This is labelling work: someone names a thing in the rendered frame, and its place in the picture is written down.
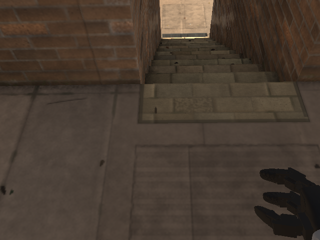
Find right robot hand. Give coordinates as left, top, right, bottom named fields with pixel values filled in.
left=254, top=167, right=320, bottom=240

